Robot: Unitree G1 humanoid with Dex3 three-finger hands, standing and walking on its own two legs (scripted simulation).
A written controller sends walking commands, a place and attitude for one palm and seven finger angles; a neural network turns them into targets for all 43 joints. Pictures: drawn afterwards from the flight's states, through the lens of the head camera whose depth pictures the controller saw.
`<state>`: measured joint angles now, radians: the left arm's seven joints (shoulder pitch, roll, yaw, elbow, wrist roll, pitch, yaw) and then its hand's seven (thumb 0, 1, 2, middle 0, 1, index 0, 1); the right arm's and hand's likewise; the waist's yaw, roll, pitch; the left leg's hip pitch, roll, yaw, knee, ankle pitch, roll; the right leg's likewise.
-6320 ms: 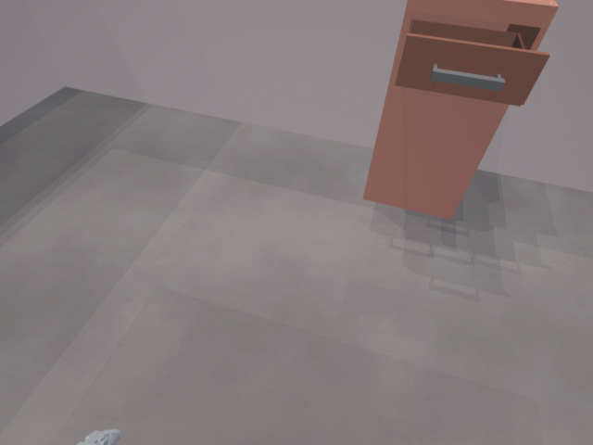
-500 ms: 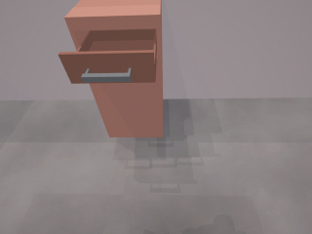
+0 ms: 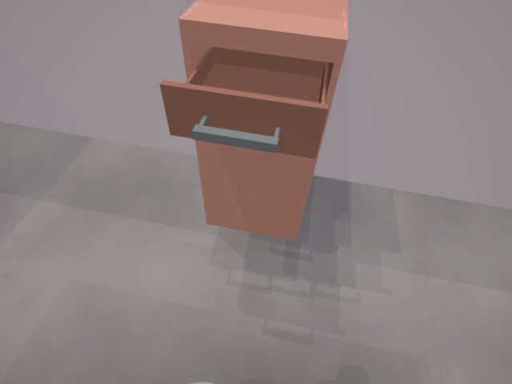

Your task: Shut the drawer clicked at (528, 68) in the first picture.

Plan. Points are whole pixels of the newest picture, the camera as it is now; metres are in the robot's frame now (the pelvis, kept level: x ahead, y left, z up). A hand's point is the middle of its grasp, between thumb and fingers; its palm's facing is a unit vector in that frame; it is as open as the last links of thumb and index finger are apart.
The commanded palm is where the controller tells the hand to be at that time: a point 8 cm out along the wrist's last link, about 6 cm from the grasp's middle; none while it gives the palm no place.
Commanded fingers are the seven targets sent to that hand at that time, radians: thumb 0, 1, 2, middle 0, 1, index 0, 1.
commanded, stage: take the last steps up to it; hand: left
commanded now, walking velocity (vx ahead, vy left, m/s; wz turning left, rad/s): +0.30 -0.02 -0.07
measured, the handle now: (237, 132) +0.63 +0.12 +0.02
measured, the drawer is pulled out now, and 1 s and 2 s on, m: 0.21 0.21 0.21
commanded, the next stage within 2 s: come to a stop and stand still in 0.52 s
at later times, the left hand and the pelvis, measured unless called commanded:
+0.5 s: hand (175, 303) +0.28 +0.20 -0.16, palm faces -0.07 -0.98 -0.18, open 7.4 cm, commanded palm none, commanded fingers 0.00 0.90 0.90 -0.20 -0.30 -0.20 -0.30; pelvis +0.16 +0.02 +0.00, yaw -3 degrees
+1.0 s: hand (184, 296) +0.30 +0.18 -0.16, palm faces +0.01 -0.96 -0.27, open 7.3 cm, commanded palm none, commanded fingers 0.00 0.90 0.90 -0.20 -0.30 -0.20 -0.30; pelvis +0.22 -0.01 +0.00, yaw -3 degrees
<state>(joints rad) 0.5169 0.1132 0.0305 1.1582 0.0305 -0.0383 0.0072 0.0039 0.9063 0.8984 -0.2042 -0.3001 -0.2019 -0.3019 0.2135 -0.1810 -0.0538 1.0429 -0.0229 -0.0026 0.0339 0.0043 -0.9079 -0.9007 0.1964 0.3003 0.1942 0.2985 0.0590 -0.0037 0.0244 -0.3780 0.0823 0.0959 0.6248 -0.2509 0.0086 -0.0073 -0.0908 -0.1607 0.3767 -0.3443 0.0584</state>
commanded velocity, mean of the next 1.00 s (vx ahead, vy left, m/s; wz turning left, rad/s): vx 0.05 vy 0.01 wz -0.03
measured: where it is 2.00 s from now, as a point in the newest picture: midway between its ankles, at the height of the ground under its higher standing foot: outside the picture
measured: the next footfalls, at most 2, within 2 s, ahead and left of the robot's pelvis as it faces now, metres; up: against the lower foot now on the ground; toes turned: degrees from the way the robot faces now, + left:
left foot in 0.02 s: +0.10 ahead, +0.12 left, +0.00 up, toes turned +7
right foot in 0.60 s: +0.33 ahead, -0.12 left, +0.00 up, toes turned -11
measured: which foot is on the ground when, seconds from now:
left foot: up 0.00-0.00, down 0.02-0.60, up 0.62-1.00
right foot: down 0.00-0.02, up 0.04-0.58, down 0.60-1.00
